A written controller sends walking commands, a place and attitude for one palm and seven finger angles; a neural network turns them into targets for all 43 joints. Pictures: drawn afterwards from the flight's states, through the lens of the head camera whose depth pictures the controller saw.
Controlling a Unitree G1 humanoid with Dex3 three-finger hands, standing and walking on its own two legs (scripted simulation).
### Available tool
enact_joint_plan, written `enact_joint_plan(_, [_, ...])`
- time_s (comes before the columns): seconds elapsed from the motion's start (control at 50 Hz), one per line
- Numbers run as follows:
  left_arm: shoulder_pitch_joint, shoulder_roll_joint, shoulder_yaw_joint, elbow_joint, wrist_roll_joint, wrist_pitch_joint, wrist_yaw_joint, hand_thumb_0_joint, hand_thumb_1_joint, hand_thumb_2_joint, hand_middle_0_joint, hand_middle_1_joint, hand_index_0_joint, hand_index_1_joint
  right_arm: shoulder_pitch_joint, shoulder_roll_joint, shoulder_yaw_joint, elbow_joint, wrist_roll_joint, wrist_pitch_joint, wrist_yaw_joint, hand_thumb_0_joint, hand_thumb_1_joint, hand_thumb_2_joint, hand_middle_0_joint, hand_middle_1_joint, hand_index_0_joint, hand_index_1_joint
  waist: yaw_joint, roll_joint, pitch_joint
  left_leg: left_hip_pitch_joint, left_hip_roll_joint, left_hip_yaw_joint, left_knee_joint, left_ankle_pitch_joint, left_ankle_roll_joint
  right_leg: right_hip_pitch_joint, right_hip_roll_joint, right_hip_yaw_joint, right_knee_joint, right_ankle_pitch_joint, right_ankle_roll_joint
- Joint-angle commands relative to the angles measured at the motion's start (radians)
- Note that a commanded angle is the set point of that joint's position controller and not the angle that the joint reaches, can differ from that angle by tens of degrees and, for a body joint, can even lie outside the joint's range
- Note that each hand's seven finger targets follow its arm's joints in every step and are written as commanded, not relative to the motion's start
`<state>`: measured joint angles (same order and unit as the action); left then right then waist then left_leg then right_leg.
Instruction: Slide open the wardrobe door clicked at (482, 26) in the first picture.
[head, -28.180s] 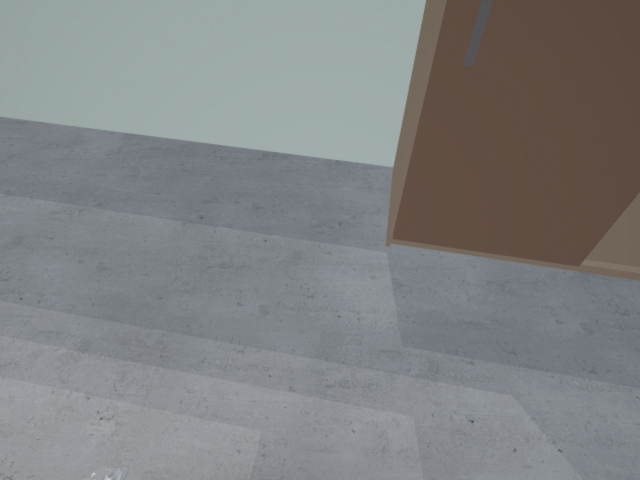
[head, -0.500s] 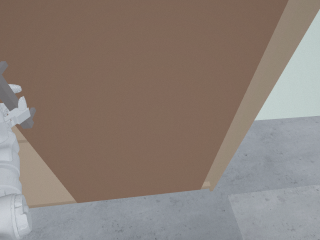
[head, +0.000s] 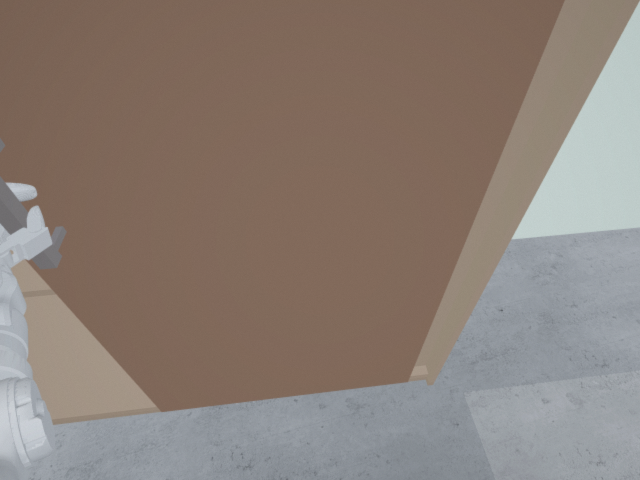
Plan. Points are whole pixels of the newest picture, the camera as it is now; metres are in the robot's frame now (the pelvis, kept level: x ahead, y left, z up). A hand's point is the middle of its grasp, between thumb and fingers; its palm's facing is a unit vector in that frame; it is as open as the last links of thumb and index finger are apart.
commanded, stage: stop walking and hold the door there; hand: left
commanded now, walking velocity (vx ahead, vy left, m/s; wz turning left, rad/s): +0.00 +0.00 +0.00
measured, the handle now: (23, 207) +0.42 +0.40 +0.13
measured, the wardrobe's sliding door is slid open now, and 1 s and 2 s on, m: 0.65 0.65 0.65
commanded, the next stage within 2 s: loosen the grip on the handle in 1.44 s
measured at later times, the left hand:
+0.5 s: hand (40, 239) +0.38 +0.37 +0.11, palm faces +0.50 -0.83 -0.26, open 5.6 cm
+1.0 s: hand (39, 240) +0.38 +0.38 +0.11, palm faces +0.36 -0.90 -0.23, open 5.4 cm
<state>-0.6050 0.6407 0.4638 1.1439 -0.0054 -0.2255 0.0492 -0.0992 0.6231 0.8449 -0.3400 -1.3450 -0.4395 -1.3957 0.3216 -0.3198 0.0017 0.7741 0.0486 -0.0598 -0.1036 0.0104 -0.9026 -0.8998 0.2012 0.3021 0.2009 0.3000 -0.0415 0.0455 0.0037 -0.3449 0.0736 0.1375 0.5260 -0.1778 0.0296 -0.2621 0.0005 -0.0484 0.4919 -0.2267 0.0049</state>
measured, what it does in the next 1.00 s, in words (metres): steps to the left: left foot, then right foot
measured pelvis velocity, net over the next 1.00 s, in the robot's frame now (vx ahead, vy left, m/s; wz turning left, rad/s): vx -0.06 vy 0.10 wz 0.04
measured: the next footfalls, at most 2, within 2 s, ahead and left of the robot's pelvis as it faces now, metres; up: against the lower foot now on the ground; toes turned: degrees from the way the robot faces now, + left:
left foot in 0.62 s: +0.04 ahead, +0.20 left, +0.00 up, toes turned +9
right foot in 0.96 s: -0.03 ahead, -0.01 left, +0.00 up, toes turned +0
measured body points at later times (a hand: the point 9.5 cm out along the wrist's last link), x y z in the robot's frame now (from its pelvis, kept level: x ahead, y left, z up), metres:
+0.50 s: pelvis +0.01 +0.03 +0.00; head +0.03 +0.02 +0.45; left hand +0.35 +0.42 +0.12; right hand +0.11 -0.27 -0.11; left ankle +0.02 +0.14 -0.70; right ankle +0.02 -0.12 -0.73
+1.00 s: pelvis -0.06 +0.10 -0.01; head +0.05 +0.11 +0.43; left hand +0.36 +0.42 +0.12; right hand +0.09 -0.10 -0.13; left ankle +0.01 +0.20 -0.73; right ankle -0.07 -0.01 -0.74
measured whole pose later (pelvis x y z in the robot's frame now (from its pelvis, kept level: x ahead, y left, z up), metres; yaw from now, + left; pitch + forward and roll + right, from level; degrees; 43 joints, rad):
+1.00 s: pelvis -0.06 +0.10 -0.01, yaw +2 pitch +1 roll -3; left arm -0.73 0.46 0.26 0.68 -0.04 -0.13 0.06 -0.14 0.64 0.77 -0.46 -1.40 -0.45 -1.40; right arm 0.14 -0.18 0.08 0.68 0.03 -0.09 -0.06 0.01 -0.90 -0.90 0.21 0.30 0.21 0.30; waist 0.01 0.02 0.23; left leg -0.42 0.07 0.09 0.61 -0.21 0.04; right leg -0.23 0.06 -0.07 0.51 -0.29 -0.02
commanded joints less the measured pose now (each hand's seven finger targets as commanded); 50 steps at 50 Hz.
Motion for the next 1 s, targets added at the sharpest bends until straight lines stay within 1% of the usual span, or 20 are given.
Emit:
enact_joint_plan(0.0, [-0.241, 0.327, 0.035, -0.109, -0.004, -0.008, 0.024, 0.000, 0.900, 0.900, -0.450, -1.400, -0.450, -1.400, -0.011, -0.164, -0.055, -0.107, 0.007, -0.033, -0.021, 0.000, -0.900, -0.900, 0.200, 0.300, 0.200, 0.300, 0.024, -0.029, -0.139, 0.128, 0.074, -0.139, -0.081, -0.023, 0.009, -0.035, -0.105, 0.113, -0.121, -0.003, -0.008])
enact_joint_plan(0.08, [-0.221, 0.351, 0.065, -0.099, -0.001, -0.008, 0.023, 0.000, 0.900, 0.900, -0.450, -1.400, -0.450, -1.400, -0.021, -0.165, -0.056, -0.110, 0.002, -0.033, -0.018, 0.000, -0.900, -0.900, 0.200, 0.300, 0.200, 0.300, 0.030, -0.083, -0.129, 0.115, 0.065, -0.133, -0.061, -0.042, 0.004, -0.049, -0.115, 0.130, -0.134, -0.025, -0.008])
enact_joint_plan(0.24, [-0.214, 0.364, 0.080, -0.139, 0.002, -0.015, 0.023, 0.000, 0.900, 0.900, -0.450, -1.400, -0.450, -1.400, -0.038, -0.163, -0.055, -0.126, 0.003, -0.028, -0.020, 0.000, -0.900, -0.900, 0.200, 0.300, 0.200, 0.300, 0.039, -0.049, -0.148, 0.109, 0.065, -0.131, -0.055, 0.025, 0.013, -0.003, -0.113, 0.110, -0.106, 0.052, -0.001])
enact_joint_plan(0.3, [-0.218, 0.396, 0.089, -0.148, 0.011, -0.017, 0.033, 0.000, 0.900, 0.900, -0.450, -1.400, -0.450, -1.400, -0.035, -0.165, -0.067, -0.132, 0.007, -0.009, -0.018, 0.000, -0.900, -0.900, 0.200, 0.300, 0.200, 0.300, 0.037, -0.087, -0.146, 0.050, 0.010, -0.091, 0.060, -0.018, -0.007, 0.042, -0.241, 0.211, -0.158, 0.112, -0.045])
enact_joint_plan(0.36, [-0.241, 0.407, 0.108, -0.182, 0.019, -0.013, 0.038, 0.000, 0.900, 0.900, -0.450, -1.400, -0.450, -1.400, -0.068, -0.160, -0.070, -0.150, 0.006, -0.002, -0.011, 0.000, -0.900, -0.900, 0.200, 0.300, 0.200, 0.300, 0.066, -0.196, -0.133, -0.138, -0.025, -0.151, 0.287, -0.267, -0.018, 0.143, -0.384, 0.318, -0.187, 0.192, -0.120])
enact_joint_plan(0.4, [-0.258, 0.389, 0.096, -0.213, 0.012, -0.012, 0.037, 0.000, 0.900, 0.900, -0.450, -1.400, -0.450, -1.400, -0.072, -0.169, -0.073, -0.133, 0.001, -0.010, -0.007, 0.000, -0.900, -0.900, 0.200, 0.300, 0.200, 0.300, 0.062, -0.202, -0.140, -0.201, -0.020, -0.195, 0.391, -0.290, -0.020, 0.201, -0.437, 0.319, -0.164, 0.303, -0.157])
enact_joint_plan(0.5, [-0.293, 0.327, 0.057, -0.321, 0.012, -0.033, 0.025, 0.000, 0.900, 0.900, -0.450, -1.400, -0.450, -1.400, -0.095, -0.143, -0.060, -0.128, -0.015, -0.016, -0.007, 0.000, -0.900, -0.900, 0.200, 0.300, 0.200, 0.300, 0.044, -0.216, -0.131, -0.027, -0.020, -0.128, 0.176, -0.230, -0.031, 0.124, -0.381, 0.123, -0.075, 0.409, -0.092])
enact_joint_plan(0.56, [-0.350, 0.277, 0.026, -0.421, 0.007, -0.055, 0.029, 0.000, 0.900, 0.900, -0.450, -1.400, -0.450, -1.400, -0.102, -0.121, -0.065, -0.131, -0.020, -0.008, -0.014, 0.000, -0.900, -0.900, 0.200, 0.300, 0.200, 0.300, 0.030, -0.203, -0.175, 0.162, -0.059, -0.027, -0.048, 0.000, -0.052, 0.078, -0.322, 0.034, 0.027, 0.393, -0.033])
enact_joint_plan(0.58, [-0.368, 0.248, 0.002, -0.471, 0.005, -0.066, 0.028, 0.000, 0.900, 0.900, -0.450, -1.400, -0.450, -1.400, -0.108, -0.127, -0.071, -0.138, -0.020, -0.006, -0.017, 0.000, -0.900, -0.900, 0.200, 0.300, 0.200, 0.300, 0.031, -0.123, -0.189, 0.226, -0.018, -0.036, -0.087, 0.108, -0.042, 0.033, -0.274, -0.001, 0.105, 0.360, -0.009])
enact_joint_plan(0.6, [-0.393, 0.185, -0.057, -0.540, -0.009, -0.076, 0.020, 0.000, 0.900, 0.900, -0.450, -1.400, -0.450, -1.400, -0.121, -0.149, -0.079, -0.154, -0.013, -0.011, -0.019, 0.000, -0.900, -0.900, 0.200, 0.300, 0.200, 0.300, 0.027, 0.080, -0.189, 0.272, 0.107, -0.192, -0.104, 0.315, 0.016, -0.070, -0.174, -0.050, 0.242, 0.142, 0.036])
enact_joint_plan(0.62, [-0.420, 0.117, -0.110, -0.588, -0.017, -0.092, 0.014, 0.000, 0.900, 0.900, -0.450, -1.400, -0.450, -1.400, -0.110, -0.140, -0.073, -0.172, -0.010, -0.011, -0.010, 0.000, -0.900, -0.900, 0.200, 0.300, 0.200, 0.300, 0.025, 0.247, -0.199, 0.285, 0.216, -0.326, -0.115, 0.619, 0.107, -0.165, -0.074, -0.070, 0.419, -0.288, 0.060])
enact_joint_plan(0.64, [-0.400, 0.052, -0.160, -0.616, 0.004, -0.100, 0.001, 0.000, 0.900, 0.900, -0.450, -1.400, -0.450, -1.400, -0.092, -0.113, -0.063, -0.183, -0.018, -0.019, 0.007, 0.000, -0.900, -0.900, 0.200, 0.300, 0.200, 0.300, 0.018, 0.267, -0.219, 0.285, 0.244, -0.367, -0.154, 0.571, 0.156, -0.212, -0.049, -0.038, 0.570, -0.442, 0.040])
enact_joint_plan(0.66, [-0.401, 0.061, -0.148, -0.648, 0.008, -0.099, 0.006, 0.000, 0.900, 0.900, -0.450, -1.400, -0.450, -1.400, -0.107, -0.104, -0.057, -0.181, -0.018, -0.023, 0.008, 0.000, -0.900, -0.900, 0.200, 0.300, 0.200, 0.300, 0.022, 0.191, -0.205, 0.257, 0.267, -0.400, -0.159, 0.499, 0.180, -0.231, -0.073, -0.003, 0.623, -0.404, 0.031])
enact_joint_plan(0.7, [-0.433, 0.087, -0.125, -0.677, -0.013, -0.077, 0.019, 0.000, 0.900, 0.900, -0.450, -1.400, -0.450, -1.400, -0.084, -0.109, -0.067, -0.155, -0.003, -0.030, -0.004, 0.000, -0.900, -0.900, 0.200, 0.300, 0.200, 0.300, 0.018, 0.024, -0.261, 0.333, 0.250, -0.356, -0.095, 0.504, 0.180, -0.230, -0.058, 0.016, 0.563, -0.274, 0.035])
enact_joint_plan(0.76, [-0.468, 0.008, -0.203, -0.724, -0.014, -0.040, 0.008, 0.000, 0.900, 0.900, -0.450, -1.400, -0.450, -1.400, -0.097, -0.087, -0.047, -0.164, -0.005, -0.046, 0.000, 0.000, -0.900, -0.900, 0.200, 0.300, 0.200, 0.300, 0.014, 0.096, -0.296, 0.352, 0.219, -0.294, -0.091, 0.432, 0.161, -0.171, -0.039, 0.027, 0.420, -0.208, 0.028])
enact_joint_plan(0.82, [-0.509, 0.085, -0.156, -0.732, -0.010, -0.025, 0.014, 0.000, 0.900, 0.900, -0.450, -1.400, -0.450, -1.400, -0.105, -0.068, -0.018, -0.172, -0.017, -0.055, 0.003, 0.000, -0.900, -0.900, 0.200, 0.300, 0.200, 0.300, 0.024, 0.182, -0.322, 0.391, 0.232, -0.309, -0.073, 0.462, 0.153, -0.114, -0.018, 0.026, 0.236, -0.213, 0.014])
enact_joint_plan(0.86, [-0.561, 0.065, -0.177, -0.759, -0.011, -0.017, 0.016, 0.000, 0.900, 0.900, -0.450, -1.400, -0.450, -1.400, -0.114, -0.061, -0.010, -0.180, -0.018, -0.063, 0.013, 0.000, -0.900, -0.900, 0.200, 0.300, 0.200, 0.300, 0.026, 0.203, -0.341, 0.414, 0.240, -0.317, -0.056, 0.462, 0.139, -0.069, 0.000, 0.021, 0.134, -0.197, 0.006])
enact_joint_plan(0.92, [-0.568, 0.102, -0.142, -0.738, -0.011, -0.010, 0.018, 0.000, 0.900, 0.900, -0.450, -1.400, -0.450, -1.400, -0.117, -0.076, -0.008, -0.185, -0.018, -0.057, 0.017, 0.000, -0.900, -0.900, 0.200, 0.300, 0.200, 0.300, 0.034, 0.118, -0.377, 0.342, 0.214, -0.300, 0.018, 0.451, 0.095, 0.103, -0.011, 0.043, -0.077, -0.024, -0.008])
enact_joint_plan(0.94, [-0.582, 0.070, -0.173, -0.751, -0.014, -0.005, 0.015, 0.000, 0.900, 0.900, -0.450, -1.400, -0.450, -1.400, -0.121, -0.076, -0.009, -0.194, -0.015, -0.058, 0.019, 0.000, -0.900, -0.900, 0.200, 0.300, 0.200, 0.300, 0.026, 0.084, -0.391, 0.308, 0.186, -0.273, 0.034, 0.394, 0.070, 0.156, -0.038, 0.065, -0.097, 0.073, -0.016])
enact_joint_plan(0.98, [-0.560, 0.117, -0.122, -0.700, -0.013, 0.009, 0.024, 0.000, 0.900, 0.900, -0.450, -1.400, -0.450, -1.400, -0.116, -0.080, -0.012, -0.195, -0.010, -0.059, 0.014, 0.000, -0.900, -0.900, 0.200, 0.300, 0.200, 0.300, 0.015, 0.017, -0.411, 0.231, 0.134, -0.218, 0.034, 0.285, 0.032, 0.216, -0.094, 0.080, -0.047, 0.214, -0.029])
